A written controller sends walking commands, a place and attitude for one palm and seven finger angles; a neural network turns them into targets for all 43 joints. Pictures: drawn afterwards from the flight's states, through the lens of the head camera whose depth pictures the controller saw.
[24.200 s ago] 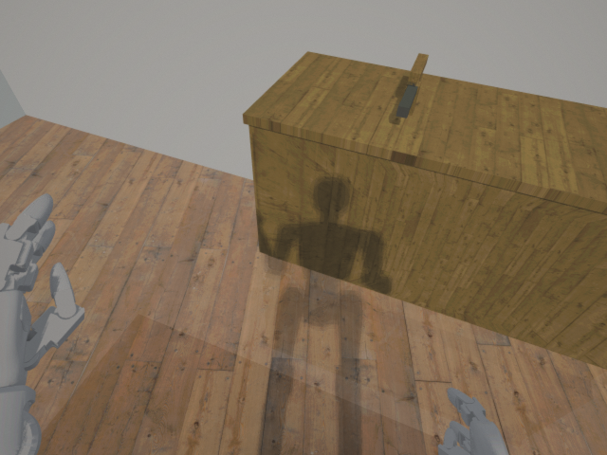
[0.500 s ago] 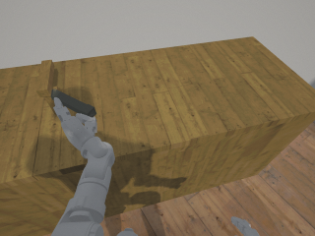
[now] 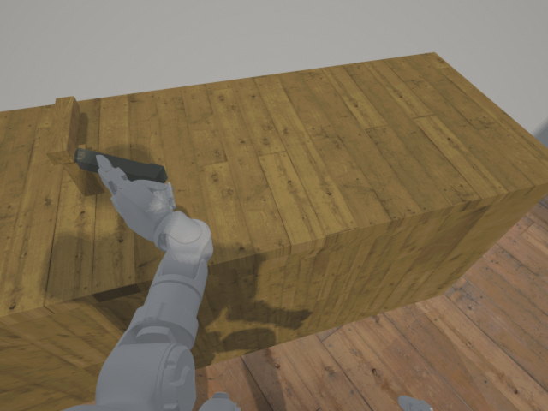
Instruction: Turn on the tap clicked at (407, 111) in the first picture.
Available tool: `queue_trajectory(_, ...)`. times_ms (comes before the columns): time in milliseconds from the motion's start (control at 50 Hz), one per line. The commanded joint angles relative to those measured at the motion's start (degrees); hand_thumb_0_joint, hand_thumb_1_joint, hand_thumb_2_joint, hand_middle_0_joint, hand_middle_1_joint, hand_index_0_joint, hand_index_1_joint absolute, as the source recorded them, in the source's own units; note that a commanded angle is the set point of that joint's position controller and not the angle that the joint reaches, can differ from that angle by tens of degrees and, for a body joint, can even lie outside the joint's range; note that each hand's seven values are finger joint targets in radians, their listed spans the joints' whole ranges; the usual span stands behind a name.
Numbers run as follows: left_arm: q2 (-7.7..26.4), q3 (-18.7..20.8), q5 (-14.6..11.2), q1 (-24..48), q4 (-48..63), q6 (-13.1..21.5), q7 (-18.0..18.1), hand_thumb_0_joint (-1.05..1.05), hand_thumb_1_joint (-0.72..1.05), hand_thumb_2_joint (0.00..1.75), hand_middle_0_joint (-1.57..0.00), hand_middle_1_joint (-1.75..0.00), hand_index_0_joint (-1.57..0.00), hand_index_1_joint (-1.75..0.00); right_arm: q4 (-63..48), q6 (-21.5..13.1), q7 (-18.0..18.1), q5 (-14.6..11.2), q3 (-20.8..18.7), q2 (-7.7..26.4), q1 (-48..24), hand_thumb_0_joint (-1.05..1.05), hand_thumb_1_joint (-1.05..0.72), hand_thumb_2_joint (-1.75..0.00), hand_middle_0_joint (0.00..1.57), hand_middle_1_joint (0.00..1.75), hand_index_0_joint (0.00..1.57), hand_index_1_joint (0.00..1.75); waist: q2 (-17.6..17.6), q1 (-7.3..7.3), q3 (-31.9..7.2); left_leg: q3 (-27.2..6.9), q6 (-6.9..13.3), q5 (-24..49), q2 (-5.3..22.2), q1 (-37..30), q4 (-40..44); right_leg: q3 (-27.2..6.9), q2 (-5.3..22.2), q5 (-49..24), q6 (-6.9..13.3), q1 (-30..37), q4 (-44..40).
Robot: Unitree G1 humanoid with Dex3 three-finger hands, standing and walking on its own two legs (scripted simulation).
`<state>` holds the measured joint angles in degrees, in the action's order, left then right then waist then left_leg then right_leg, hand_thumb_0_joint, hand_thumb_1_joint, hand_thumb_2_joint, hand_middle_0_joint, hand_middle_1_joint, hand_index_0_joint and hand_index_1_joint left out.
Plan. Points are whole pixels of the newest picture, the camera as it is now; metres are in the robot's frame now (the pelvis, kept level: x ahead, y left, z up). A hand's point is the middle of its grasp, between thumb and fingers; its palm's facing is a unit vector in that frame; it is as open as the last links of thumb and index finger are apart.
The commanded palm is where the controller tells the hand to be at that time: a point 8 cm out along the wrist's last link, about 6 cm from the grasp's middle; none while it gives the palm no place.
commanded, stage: push the lever round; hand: left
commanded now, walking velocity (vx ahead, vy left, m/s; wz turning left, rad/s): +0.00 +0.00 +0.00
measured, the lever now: (154, 176) +0.46 +0.20 +0.08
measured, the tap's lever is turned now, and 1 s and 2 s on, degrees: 57 79 79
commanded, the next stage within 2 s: lift the hand up off the lever in 0.38 s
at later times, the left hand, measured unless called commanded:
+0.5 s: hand (182, 168) +0.48 +0.16 +0.07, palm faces +0.80 -0.60 -0.11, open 7.4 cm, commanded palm +0.42 +0.17 +0.08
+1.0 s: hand (182, 166) +0.47 +0.16 +0.09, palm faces +0.78 -0.62 -0.11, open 7.8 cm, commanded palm +0.41 +0.16 +0.10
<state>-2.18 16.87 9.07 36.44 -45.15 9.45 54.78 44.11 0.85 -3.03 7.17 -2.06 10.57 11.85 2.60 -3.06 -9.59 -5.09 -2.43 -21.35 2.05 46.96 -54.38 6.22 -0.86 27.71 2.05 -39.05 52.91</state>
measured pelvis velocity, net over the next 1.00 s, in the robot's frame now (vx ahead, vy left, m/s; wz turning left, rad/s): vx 0.03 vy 0.00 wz -0.01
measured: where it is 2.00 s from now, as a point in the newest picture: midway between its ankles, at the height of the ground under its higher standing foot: outside the picture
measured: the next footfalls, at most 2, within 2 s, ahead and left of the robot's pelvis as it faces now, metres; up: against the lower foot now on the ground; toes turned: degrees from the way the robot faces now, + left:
none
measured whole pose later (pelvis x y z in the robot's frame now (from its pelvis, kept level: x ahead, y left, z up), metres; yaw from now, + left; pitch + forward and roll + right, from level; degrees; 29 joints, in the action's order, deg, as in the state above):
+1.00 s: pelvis +0.03 +0.00 +0.01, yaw -1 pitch +15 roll -2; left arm -2.8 18.1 9.7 38.0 -43.3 4.8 54.6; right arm 43.0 0.7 -5.3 7.8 -2.8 10.7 14.5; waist 2.7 -3.9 -10.2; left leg -4.1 -2.3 -22.7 2.4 44.2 -51.8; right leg 5.2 -1.2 28.1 1.8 -36.3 49.3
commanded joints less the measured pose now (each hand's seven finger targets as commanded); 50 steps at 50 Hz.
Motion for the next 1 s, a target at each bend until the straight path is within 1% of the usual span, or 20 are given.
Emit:
queue_trajectory(0, 6.18, -1.55, 2.82, 26.13, 8.08, 2.49, -0.19, 0.0, 0.9, 0.9, -0.15, -0.15, -0.15, -0.15, -5.58, -1.69, 0.09, 0.23, -2.47, 7.11, -0.12, 0.0, -0.9, -0.9, 0.2, 0.3, 0.2, 0.3, -3.55, -2.58, -17.88, 2.62, 2.77, 10.93, -1.94, -14.19, 4.24, -1.74, 0.27, -16.95, -0.51, 3.37, -9.72)
queue_trajectory(40, 7.47, -0.42, 3.1, 28.76, 6.12, 2.72, 0.1, 0.0, 0.9, 0.9, -0.15, -0.15, -0.15, -0.15, -5.18, -1.69, 0.2, 0.28, -2.54, 7.18, 0.45, 0.0, -0.9, -0.9, 0.2, 0.3, 0.2, 0.3, -4.37, -3.2, -16.88, 2.78, 2.94, 9.73, -1.86, -13.2, 4.1, -2.09, 0.38, -16.03, -0.77, 2.78, -10.21)
queue_trajectory(80, 8.43, 0.76, 3.78, 29.54, 6.13, 3.12, 0.62, 0.0, 0.9, 0.9, -0.15, -0.15, -0.15, -0.15, -4.8, -1.76, 0.11, 0.46, -2.84, 7.38, 0.74, 0.0, -0.9, -0.9, 0.2, 0.3, 0.2, 0.3, -1.27, -2.59, -18.27, 2.74, 2.78, 9.75, -1.86, -14.0, 3.99, -2.12, 0.11, -15.39, -0.44, 1.85, -9.71)
queue_trajectory(100, 6.82, -0.79, 3.82, 30.66, 5.88, 3.16, 0.6, 0.0, 0.9, 0.9, -0.15, -0.15, -0.15, -0.15, -4.95, -1.71, -0.21, 0.53, -2.6, 7.1, 1.3, 0.0, -0.9, -0.9, 0.2, 0.3, 0.2, 0.3, -0.9, -3.26, -18.28, 2.74, 2.83, 10.47, -1.86, -14.35, 4.0, -1.81, 0.15, -16.09, -0.45, 1.7, -9.5)
queue_trajectory(160, 7.95, 0.62, 3.7, 30.1, 3.82, 3.19, 0.69, 0.0, 0.9, 0.9, -0.15, -0.15, -0.15, -0.15, -5.02, -1.65, -0.39, 0.69, -2.74, 7.26, 2.11, 0.0, -0.9, -0.9, 0.2, 0.3, 0.2, 0.3, -4.07, -3.64, -18.78, 3.16, 3.07, 10.62, -1.89, -13.11, 3.55, -2.03, 0.16, -17.3, -0.83, 2.69, -9.89)
queue_trajectory(180, 9.97, 2.82, 4.06, 29.89, 3.25, 3.23, 0.96, 0.0, 0.9, 0.9, -0.15, -0.15, -0.15, -0.15, -4.6, -1.59, -0.29, 0.74, -2.99, 7.73, 2.58, 0.0, -0.9, -0.9, 0.2, 0.3, 0.2, 0.3, -2.88, -2.78, -19.53, 2.82, 2.88, 11.21, -1.88, -13.11, 3.58, -2.06, 0.02, -17.73, -0.63, 2.71, -9.29)
queue_trajectory(220, 7.95, 0.74, 3.98, 32.29, 3.06, 3.33, 0.87, 0.0, 0.9, 0.9, -0.15, -0.15, -0.15, -0.15, -4.84, -1.6, -0.57, 0.72, -2.84, 7.37, 2.92, 0.0, -0.9, -0.9, 0.2, 0.3, 0.2, 0.3, -2.7, -3.96, -18.95, 3.15, 3.04, 10.88, -1.86, -13.22, 3.54, -2.03, 0.11, -17.4, -0.83, 1.97, -9.55)
queue_trajectory(280, 11.35, 4.34, 4.17, 32.28, 0.08, 3.14, 1.26, 0.0, 0.9, 0.9, -0.15, -0.15, -0.15, -0.15, -3.93, -1.58, -0.46, 0.87, -3.08, 8.01, 3.9, 0.0, -0.9, -0.9, 0.2, 0.3, 0.2, 0.3, -3.16, -3.62, -18.66, 3.04, 3.11, 10.34, -1.84, -11.94, 3.42, -2.28, -0.03, -17.19, -0.88, 1.78, -9.59)
queue_trajectory(360, 9.04, 2.11, 4.57, 33.7, 1.12, 3.7, 1.38, 0.0, 0.9, 0.9, -0.15, -0.15, -0.15, -0.15, -4.28, -1.57, -1.17, 1.22, -3.15, 7.61, 5.25, 0.0, -0.9, -0.9, 0.2, 0.3, 0.2, 0.3, -2.06, -4.21, -20.98, 3.32, 3.03, 13.14, -1.8, -13.9, 3.1, -1.77, -0.24, -19.53, -0.84, 1.96, -9.1)
queue_trajectory(380, 11.19, 4.39, 4.91, 33.03, 0.44, 3.56, 1.64, 0.0, 0.9, 0.9, -0.15, -0.15, -0.15, -0.15, -3.84, -1.49, -1.16, 1.24, -3.35, 8.07, 5.62, 0.0, -0.9, -0.9, 0.2, 0.3, 0.2, 0.3, -1.28, -3.58, -21.39, 3.06, 2.92, 13.77, -1.74, -13.94, 2.95, -1.72, -0.32, -19.82, -0.7, 1.68, -8.63)
queue_trajectory(460, 9.39, 2.51, 4.65, 34.93, 0.75, 3.45, 1.44, 0.0, 0.9, 0.9, -0.15, -0.15, -0.15, -0.15, -3.98, -1.4, -1.54, 1.27, -3.32, 7.96, 6.48, 0.0, -0.9, -0.9, 0.2, 0.3, 0.2, 0.3, -2.3, -4.86, -21.01, 3.27, 2.97, 14.68, -1.56, -14.4, 2.96, -1.57, -0.33, -20.79, -0.91, 1.67, -8.96)
queue_trajectory(480, 10.96, 4.51, 4.76, 33.08, 1.34, 3.4, 1.65, 0.0, 0.9, 0.9, -0.15, -0.15, -0.15, -0.15, -3.91, -1.46, -1.58, 1.36, -3.63, 8.26, 6.7, 0.0, -0.9, -0.9, 0.2, 0.3, 0.2, 0.3, -0.73, -3.64, -21.95, 3.13, 2.79, 16.01, -1.51, -15.28, 3.02, -1.53, -0.57, -21.51, -0.64, 1.9, -8.64)
queue_trajectory(560, 7.64, 1.2, 4.29, 31.31, 4.46, 2.68, 1.06, 0.0, 0.9, 0.9, -0.15, -0.15, -0.15, -0.15, -4.77, -1.4, -2.2, 1.27, -3.51, 7.88, 6.79, 0.0, -0.9, -0.9, 0.2, 0.3, 0.2, 0.3, -1.27, -4.06, -21.89, 3.26, 2.65, 18.0, -1.28, -17.17, 3.4, -0.95, -0.79, -22.87, -0.63, 2.93, -9.02)
queue_trajectory(580, 9.42, 2.96, 4.37, 30.53, 4.69, 2.46, 1.19, 0.0, 0.9, 0.9, -0.15, -0.15, -0.15, -0.15, -4.5, -1.42, -2.04, 1.25, -3.73, 8.28, 6.81, 0.0, -0.9, -0.9, 0.2, 0.3, 0.2, 0.3, -1.01, -3.42, -21.81, 3.02, 2.58, 17.99, -1.27, -16.97, 3.53, -1.13, -0.84, -22.96, -0.49, 3.16, -8.9)
queue_trajectory(660, 7.74, 1.09, 3.72, 29.98, 8.98, 2.14, 0.93, 0.0, 0.9, 0.9, -0.15, -0.15, -0.15, -0.15, -5.36, -1.83, -2.27, 1.16, -3.57, 7.79, 6.39, 0.0, -0.9, -0.9, 0.2, 0.3, 0.2, 0.3, -1.4, -3.36, -22.24, 3.58, 2.72, 18.83, -1.39, -17.93, 3.93, -1.12, -0.78, -24.69, -0.72, 5.28, -9.54)
queue_trajectory(680, 9.85, 3.0, 4.05, 28.89, 9.34, 1.88, 1.1, 0.0, 0.9, 0.9, -0.15, -0.15, -0.15, -0.15, -4.95, -1.85, -2.08, 1.16, -3.77, 8.15, 6.44, 0.0, -0.9, -0.9, 0.2, 0.3, 0.2, 0.3, -0.97, -2.64, -22.6, 3.35, 2.58, 19.61, -1.32, -18.09, 3.83, -1.18, -0.74, -25.52, -0.56, 5.63, -9.24)
queue_trajectory(740, 6.76, -0.18, 3.95, 28.37, 10.67, 1.05, 0.59, 0.0, 0.9, 0.9, -0.15, -0.15, -0.15, -0.15, -5.45, -1.82, -2.31, 1.01, -3.57, 7.64, 5.94, 0.0, -0.9, -0.9, 0.2, 0.3, 0.2, 0.3, -1.2, -3.21, -21.34, 3.32, 2.46, 20.11, -1.15, -18.96, 4.3, -0.76, -0.76, -25.23, -0.54, 5.55, -9.36)
queue_trajectory(780, 8.45, 1.63, 3.87, 27.43, 10.1, 0.17, 0.68, 0.0, 0.9, 0.9, -0.15, -0.15, -0.15, -0.15, -5.11, -1.84, -2.05, 0.99, -3.62, 8.03, 5.8, 0.0, -0.9, -0.9, 0.2, 0.3, 0.2, 0.3, -1.33, -2.65, -20.79, 3.25, 2.44, 20.24, -1.19, -18.88, 4.6, -0.92, -0.71, -25.56, -0.46, 6.02, -9.62)
queue_trajectory(860, 4.35, -2.52, 3.49, 27.18, 13.82, -0.53, 0.31, 0.0, 0.9, 0.9, -0.15, -0.15, -0.15, -0.15, -5.78, -1.95, -2.34, 0.85, -3.45, 7.41, 5.02, 0.0, -0.9, -0.9, 0.2, 0.3, 0.2, 0.3, -0.06, -2.74, -21.26, 3.07, 2.09, 22.8, -0.9, -21.67, 4.86, -0.47, -0.7, -26.44, -0.29, 6.29, -9.68)
queue_trajectory(980, 5.66, -1.19, 3.04, 25.56, 15.1, -2.39, 0.3, 0.0, 0.9, 0.9, -0.15, -0.15, -0.15, -0.15, -6.12, -1.71, -1.72, 0.47, -3.29, 7.48, 3.38, 0.0, -0.9, -0.9, 0.2, 0.3, 0.2, 0.3, -1.67, -1.69, -19.6, 3.29, 2.21, 21.76, -1.27, -20.65, 5.68, -0.82, -0.39, -27.51, -0.34, 8.41, -10.55)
